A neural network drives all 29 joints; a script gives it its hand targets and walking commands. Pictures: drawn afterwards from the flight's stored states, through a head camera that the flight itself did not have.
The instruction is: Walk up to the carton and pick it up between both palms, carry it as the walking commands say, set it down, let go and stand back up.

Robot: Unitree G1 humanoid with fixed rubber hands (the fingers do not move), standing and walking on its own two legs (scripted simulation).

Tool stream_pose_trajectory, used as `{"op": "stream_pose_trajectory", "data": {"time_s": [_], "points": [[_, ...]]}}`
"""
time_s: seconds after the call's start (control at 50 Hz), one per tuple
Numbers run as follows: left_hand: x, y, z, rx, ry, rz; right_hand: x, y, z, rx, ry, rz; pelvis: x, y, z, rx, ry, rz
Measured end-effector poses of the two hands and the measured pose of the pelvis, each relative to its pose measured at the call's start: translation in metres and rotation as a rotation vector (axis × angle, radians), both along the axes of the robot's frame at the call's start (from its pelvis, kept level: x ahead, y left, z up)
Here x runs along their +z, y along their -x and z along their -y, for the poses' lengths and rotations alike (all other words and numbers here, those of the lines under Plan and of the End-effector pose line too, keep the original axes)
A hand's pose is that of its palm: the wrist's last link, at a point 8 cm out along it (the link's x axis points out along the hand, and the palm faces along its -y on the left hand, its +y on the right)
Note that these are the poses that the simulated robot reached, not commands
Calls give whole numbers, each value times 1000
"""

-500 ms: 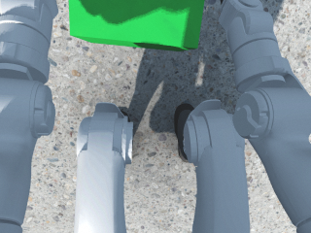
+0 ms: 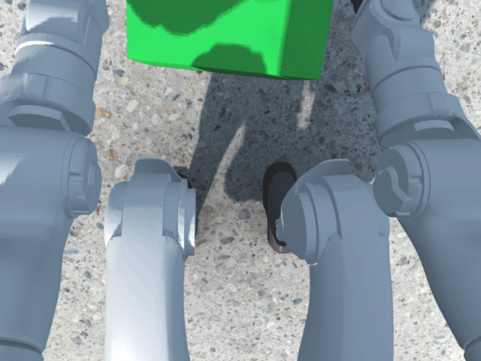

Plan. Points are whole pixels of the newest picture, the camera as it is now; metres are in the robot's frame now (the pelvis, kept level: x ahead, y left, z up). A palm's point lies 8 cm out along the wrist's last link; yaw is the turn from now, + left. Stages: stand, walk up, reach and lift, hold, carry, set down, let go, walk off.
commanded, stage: set down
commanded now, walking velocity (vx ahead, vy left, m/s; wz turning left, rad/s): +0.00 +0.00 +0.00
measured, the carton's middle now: out of the picture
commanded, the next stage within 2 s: none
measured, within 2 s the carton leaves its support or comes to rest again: rests again in 0.22 s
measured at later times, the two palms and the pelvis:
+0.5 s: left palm out of the picture +0.54 +0.18 -0.19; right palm out of the picture +0.52 -0.16 -0.18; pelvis -0.01 +0.01 -0.01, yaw +1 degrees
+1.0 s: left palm out of the picture +0.54 +0.18 -0.20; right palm out of the picture +0.53 -0.16 -0.19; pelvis -0.01 +0.00 -0.01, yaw +1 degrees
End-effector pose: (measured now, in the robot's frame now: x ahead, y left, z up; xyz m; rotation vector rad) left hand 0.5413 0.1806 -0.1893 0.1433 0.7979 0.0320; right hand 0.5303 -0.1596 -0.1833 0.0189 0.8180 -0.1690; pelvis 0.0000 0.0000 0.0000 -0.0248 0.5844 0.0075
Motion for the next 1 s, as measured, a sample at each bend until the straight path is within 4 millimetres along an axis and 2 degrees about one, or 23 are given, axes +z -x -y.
{"op": "stream_pose_trajectory", "data": {"time_s": [0.14, 0.36, 1.0], "points": [[2, 7, -13, 0, -11, -20, 0, 0, -12, 28, -4, -5, -3, 3, -2, 12, -1, 10], [-1, 3, -3, -30, 20, -25, 0, 6, 1, 12, -2, -3, -5, 8, -7, 18, 8, 37], [-8, 3, -4, -1, 54, 30, -6, 2, 2, 10, 8, 18, -6, 10, -3, 19, 10, 45]]}}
